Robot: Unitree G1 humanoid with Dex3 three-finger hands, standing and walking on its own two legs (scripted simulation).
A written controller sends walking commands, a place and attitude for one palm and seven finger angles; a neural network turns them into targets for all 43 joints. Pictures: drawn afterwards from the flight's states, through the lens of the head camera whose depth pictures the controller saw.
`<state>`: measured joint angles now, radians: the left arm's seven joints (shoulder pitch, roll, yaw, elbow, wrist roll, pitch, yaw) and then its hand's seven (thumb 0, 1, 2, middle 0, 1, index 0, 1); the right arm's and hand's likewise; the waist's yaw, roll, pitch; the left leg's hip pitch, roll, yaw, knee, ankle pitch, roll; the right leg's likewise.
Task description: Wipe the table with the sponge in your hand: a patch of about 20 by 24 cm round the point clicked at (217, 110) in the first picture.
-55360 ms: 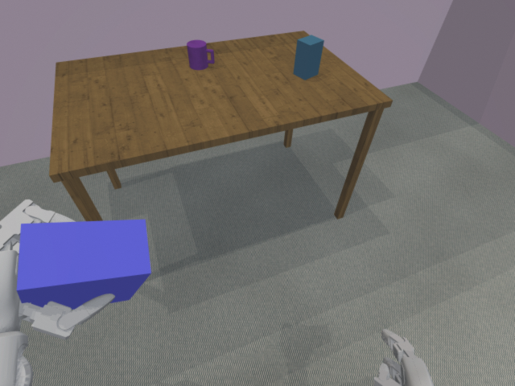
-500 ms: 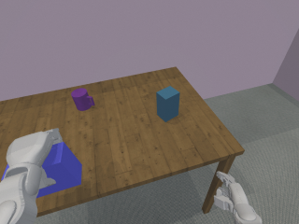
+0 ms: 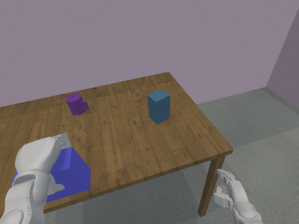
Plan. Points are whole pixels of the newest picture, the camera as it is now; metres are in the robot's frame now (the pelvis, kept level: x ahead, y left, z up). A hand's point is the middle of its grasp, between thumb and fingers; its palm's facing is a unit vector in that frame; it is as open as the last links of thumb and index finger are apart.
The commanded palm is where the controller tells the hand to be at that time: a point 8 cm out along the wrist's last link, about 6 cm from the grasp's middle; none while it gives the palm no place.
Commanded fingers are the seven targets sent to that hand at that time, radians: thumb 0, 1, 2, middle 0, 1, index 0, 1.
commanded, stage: bring the sponge back beside the body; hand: left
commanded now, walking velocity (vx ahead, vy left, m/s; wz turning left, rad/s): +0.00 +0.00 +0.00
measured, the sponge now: (60, 179) +0.19 +0.29 +0.05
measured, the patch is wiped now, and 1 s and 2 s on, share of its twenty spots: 1.00 1.00 1.00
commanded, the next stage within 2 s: step back with the hand held close in 0.26 s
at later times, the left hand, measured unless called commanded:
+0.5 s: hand (67, 163) +0.20 +0.25 +0.11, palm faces +0.25 -0.75 -0.61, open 10.4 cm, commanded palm +0.15 +0.27 +0.18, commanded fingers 0.00 0.10 1.30 -1.20 -1.60 -1.20 -1.60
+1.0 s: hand (36, 161) +0.18 +0.29 +0.15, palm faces +0.35 -0.84 -0.42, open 10.4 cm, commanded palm +0.12 +0.33 +0.18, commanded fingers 0.00 0.10 1.30 -1.20 -1.60 -1.20 -1.60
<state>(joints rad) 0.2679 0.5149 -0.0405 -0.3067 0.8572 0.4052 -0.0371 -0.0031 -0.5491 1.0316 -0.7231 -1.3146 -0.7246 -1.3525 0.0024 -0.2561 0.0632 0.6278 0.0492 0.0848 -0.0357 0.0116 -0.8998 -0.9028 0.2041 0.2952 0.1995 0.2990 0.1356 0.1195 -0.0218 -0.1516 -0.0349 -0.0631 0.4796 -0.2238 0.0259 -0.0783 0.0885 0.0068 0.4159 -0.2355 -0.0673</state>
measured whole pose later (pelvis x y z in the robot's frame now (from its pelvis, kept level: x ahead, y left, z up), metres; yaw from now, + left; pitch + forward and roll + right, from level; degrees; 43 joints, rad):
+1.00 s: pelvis -0.03 +0.05 -0.01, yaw +1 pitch +2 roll -2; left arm 0.52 0.40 0.34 -0.56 -0.03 -0.07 0.12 -0.01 -0.57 1.04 -0.72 -1.33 -0.73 -1.36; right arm 0.26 -0.21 0.03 0.57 -0.01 -0.02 -0.05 0.01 -0.90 -0.90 0.20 0.30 0.20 0.30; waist -0.01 -0.01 -0.05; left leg -0.41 -0.09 -0.05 0.58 -0.20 0.10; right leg -0.34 0.07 0.06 0.74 -0.39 -0.01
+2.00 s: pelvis -0.26 +0.09 -0.02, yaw -2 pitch -1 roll -6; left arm 0.50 0.41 0.33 -0.58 -0.05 -0.12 0.12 -0.01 -0.58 1.05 -0.73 -1.34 -0.74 -1.37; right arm 0.21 -0.18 0.03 0.64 0.00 -0.05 -0.03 0.01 -0.90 -0.90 0.21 0.30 0.20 0.30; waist 0.00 0.02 -0.03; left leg -0.64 -0.03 -0.05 0.93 -0.35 -0.03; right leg -0.18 0.06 -0.02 0.53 -0.31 -0.01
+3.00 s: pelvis -0.40 +0.09 -0.01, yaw +2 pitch -1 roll -1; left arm 0.48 0.34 0.33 -0.48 -0.06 -0.10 0.11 -0.01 -0.59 1.05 -0.73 -1.35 -0.74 -1.38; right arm 0.24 -0.21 0.02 0.66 0.02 -0.05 -0.05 0.01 -0.90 -0.90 0.21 0.30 0.20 0.30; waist 0.00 0.00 -0.01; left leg -0.45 0.04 0.01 0.96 -0.41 0.03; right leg -0.31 0.01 -0.09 0.56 -0.25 -0.04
